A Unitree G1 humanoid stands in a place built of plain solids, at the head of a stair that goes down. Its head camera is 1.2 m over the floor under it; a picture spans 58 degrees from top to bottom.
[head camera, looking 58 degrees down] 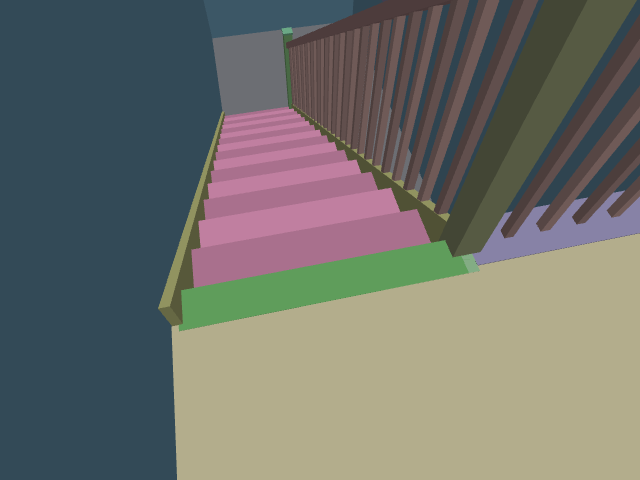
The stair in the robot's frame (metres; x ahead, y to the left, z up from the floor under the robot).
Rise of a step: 0.18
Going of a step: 0.26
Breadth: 0.88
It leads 12 degrees to the left of straight ahead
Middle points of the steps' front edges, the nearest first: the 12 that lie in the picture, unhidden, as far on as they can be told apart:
0.66 0.01 0.00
0.92 0.05 -0.18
1.17 0.10 -0.36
1.42 0.16 -0.55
1.68 0.21 -0.73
1.93 0.27 -0.91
2.19 0.32 -1.10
2.44 0.38 -1.28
2.69 0.43 -1.46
2.95 0.49 -1.65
3.20 0.54 -1.83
3.46 0.60 -2.01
